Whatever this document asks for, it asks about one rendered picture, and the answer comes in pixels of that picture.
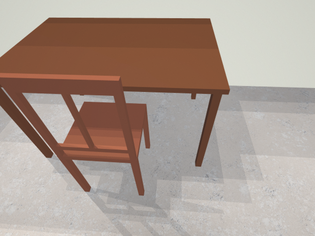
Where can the chair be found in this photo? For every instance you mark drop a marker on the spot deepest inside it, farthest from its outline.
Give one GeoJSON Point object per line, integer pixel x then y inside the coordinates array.
{"type": "Point", "coordinates": [102, 131]}

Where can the table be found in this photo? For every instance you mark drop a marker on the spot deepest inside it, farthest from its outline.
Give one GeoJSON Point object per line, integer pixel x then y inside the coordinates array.
{"type": "Point", "coordinates": [172, 55]}

